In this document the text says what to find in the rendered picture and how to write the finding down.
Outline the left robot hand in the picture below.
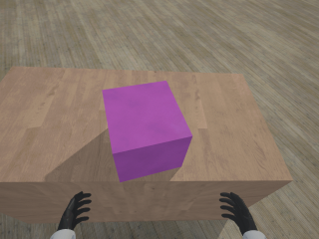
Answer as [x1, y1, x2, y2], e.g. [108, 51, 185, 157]
[57, 191, 92, 231]

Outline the right robot hand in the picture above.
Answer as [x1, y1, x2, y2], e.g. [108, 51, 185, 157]
[219, 192, 258, 236]

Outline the robot left forearm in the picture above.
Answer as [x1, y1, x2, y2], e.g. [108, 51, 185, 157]
[50, 229, 76, 239]

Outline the carton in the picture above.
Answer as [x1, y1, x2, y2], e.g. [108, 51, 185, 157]
[102, 81, 193, 182]

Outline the pedestal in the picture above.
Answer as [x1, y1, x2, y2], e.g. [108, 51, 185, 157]
[0, 66, 293, 224]

